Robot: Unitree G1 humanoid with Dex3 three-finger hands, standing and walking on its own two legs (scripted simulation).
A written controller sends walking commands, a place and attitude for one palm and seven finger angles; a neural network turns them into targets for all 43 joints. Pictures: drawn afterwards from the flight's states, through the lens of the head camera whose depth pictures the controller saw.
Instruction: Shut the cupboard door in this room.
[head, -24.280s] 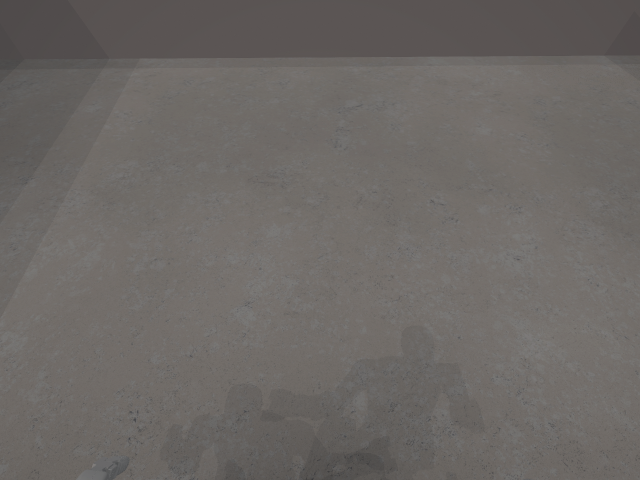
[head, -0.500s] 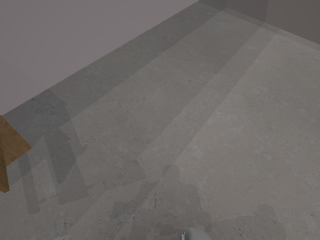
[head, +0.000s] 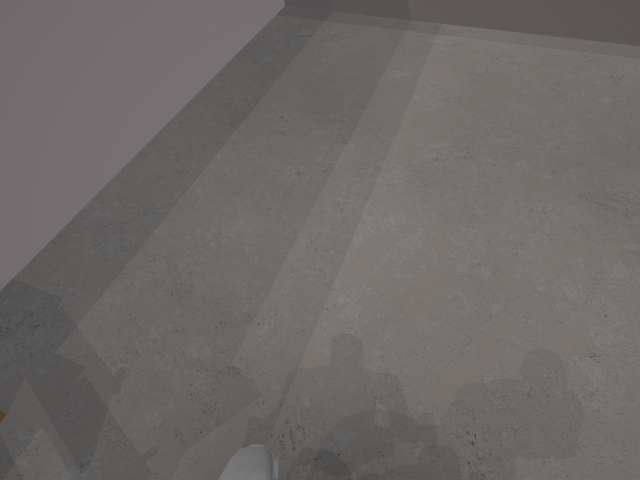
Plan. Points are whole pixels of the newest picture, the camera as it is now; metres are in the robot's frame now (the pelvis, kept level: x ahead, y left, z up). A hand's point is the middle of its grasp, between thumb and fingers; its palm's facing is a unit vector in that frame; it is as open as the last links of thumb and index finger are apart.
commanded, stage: walk around to get in front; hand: left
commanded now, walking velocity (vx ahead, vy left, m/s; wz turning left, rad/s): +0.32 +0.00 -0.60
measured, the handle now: out of the picture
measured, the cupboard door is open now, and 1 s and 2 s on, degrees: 69 69 69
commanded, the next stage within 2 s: walk to a spot facing it in 1.70 s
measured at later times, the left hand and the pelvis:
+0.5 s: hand (181, 383) +0.27 +0.27 -0.17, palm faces -0.23 -0.95 -0.21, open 7.4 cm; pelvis +0.17 +0.07 +0.00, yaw -18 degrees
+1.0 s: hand (321, 253) +0.54 +0.05 -0.16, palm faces -0.50 -0.83 -0.24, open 7.1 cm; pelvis +0.36 -0.07 -0.01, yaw -32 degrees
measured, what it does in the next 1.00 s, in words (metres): walks ahead, turning right: left foot, then right foot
